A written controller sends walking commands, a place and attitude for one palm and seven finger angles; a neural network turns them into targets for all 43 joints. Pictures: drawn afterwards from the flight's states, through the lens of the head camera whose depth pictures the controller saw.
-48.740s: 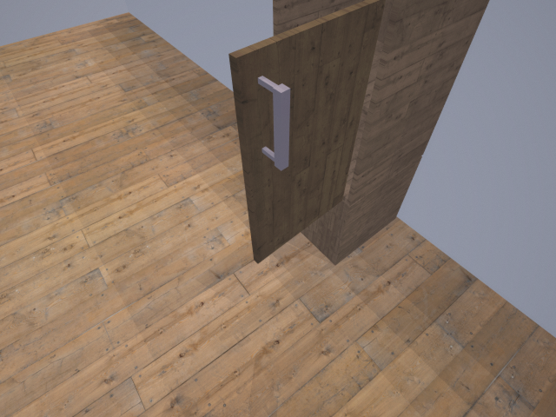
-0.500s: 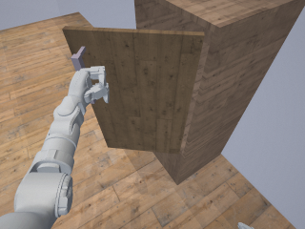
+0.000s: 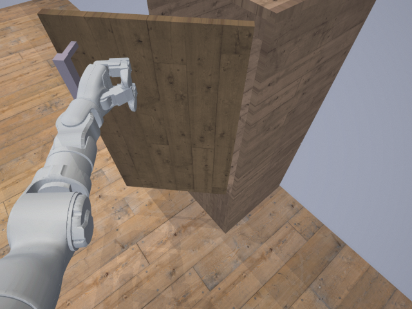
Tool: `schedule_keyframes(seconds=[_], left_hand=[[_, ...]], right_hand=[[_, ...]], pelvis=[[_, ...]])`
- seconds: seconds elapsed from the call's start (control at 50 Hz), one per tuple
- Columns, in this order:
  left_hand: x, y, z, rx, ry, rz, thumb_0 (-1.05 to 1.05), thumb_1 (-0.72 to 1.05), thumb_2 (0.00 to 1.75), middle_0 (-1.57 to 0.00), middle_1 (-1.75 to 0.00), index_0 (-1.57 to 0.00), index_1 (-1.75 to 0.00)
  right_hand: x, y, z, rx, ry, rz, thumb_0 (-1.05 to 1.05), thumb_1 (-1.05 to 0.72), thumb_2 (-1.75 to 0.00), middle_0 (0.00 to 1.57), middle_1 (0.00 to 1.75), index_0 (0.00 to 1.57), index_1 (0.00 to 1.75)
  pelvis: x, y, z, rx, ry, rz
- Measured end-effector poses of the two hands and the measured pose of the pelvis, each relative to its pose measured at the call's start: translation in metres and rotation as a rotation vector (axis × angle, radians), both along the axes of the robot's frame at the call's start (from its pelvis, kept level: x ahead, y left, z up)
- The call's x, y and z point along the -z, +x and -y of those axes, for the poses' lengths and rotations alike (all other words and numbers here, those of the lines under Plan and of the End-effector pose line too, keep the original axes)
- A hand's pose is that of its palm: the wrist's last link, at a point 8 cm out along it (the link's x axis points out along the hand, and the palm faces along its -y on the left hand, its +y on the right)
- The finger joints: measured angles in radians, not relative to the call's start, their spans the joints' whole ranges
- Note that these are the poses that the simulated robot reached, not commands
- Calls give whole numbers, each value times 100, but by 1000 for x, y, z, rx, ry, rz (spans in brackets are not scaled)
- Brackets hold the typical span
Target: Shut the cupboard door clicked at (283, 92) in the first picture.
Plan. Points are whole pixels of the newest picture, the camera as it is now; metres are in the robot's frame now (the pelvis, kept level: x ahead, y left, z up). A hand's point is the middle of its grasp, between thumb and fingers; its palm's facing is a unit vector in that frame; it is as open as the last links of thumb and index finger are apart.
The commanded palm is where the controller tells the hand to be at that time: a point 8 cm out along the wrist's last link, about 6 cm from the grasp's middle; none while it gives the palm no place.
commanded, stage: push the door shut along its arc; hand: left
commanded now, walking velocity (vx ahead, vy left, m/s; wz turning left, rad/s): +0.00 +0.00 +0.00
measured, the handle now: (84, 88) +0.52 +0.20 +0.14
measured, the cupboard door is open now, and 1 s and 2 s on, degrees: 45 19 19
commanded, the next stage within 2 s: pull the fist back off the door in 0.70 s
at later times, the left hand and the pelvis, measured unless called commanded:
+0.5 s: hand (143, 76) +0.53 +0.08 +0.16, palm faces -0.34 -0.94 -0.01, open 3.4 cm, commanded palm +0.55 +0.11 +0.15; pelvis +0.00 +0.00 -0.01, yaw +1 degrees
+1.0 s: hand (157, 60) +0.59 +0.05 +0.15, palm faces +0.08 -1.00 +0.02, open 3.2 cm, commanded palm +0.55 +0.09 +0.15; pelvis +0.02 -0.01 -0.02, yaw +0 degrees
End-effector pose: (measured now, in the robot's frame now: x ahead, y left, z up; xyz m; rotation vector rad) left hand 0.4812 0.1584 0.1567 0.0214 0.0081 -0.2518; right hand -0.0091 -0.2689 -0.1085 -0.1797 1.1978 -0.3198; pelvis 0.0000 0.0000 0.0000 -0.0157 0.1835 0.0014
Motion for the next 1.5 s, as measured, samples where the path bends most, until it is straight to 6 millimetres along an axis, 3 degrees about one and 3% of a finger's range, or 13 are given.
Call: schedule_keyframes(seconds=[0.38,0.82,0.92,1.0,1.14,1.26,1.36,1.5], left_hand=[[-3,33,16,73,5,-32,2,98,98,-130,-150,-130,-150],[-4,76,47,154,-1,-51,2,105,102,-130,-150,-130,-150],[2,84,49,-158,-142,-88,2,95,97,-130,-150,-130,-150],[4,80,54,-329,-39,1,1,92,93,-130,-150,-130,-150],[21,65,69,-294,-14,-62,1,91,91,-130,-150,-130,-150],[4,52,65,-305,-23,26,1,90,90,-130,-150,-130,-150],[5,31,55,-299,-11,0,1,90,90,-130,-150,-130,-150],[15,-6,51,-293,-21,4,1,90,90,-130,-150,-130,-150]], right_hand=[[4,-1,5,-29,-36,-51,1,-90,-90,20,30,20,30],[8,-35,6,22,-47,-202,1,-90,-90,20,30,20,30],[8,-31,-3,-8,16,-189,1,-91,-90,20,30,20,30],[12,-29,-14,-38,95,-183,1,-91,-90,20,30,20,30],[15,-23,-22,14,151,-173,1,-91,-90,20,30,20,30],[13,-10,-14,18,143,-116,1,-91,-90,20,30,20,30],[12,9,-1,1,130,-73,1,-91,-90,20,30,20,30],[5,51,14,-63,79,39,1,-91,-90,20,30,19,30]], pelvis=[[9,-3,1,-26,-11,-73],[19,7,4,-26,-15,-156],[18,12,5,-19,-19,-178],[18,16,7,-9,-12,-187],[10,22,12,9,-3,-137],[4,27,16,23,6,-97],[0,27,19,21,10,-56],[-3,19,20,-1,8,-2]])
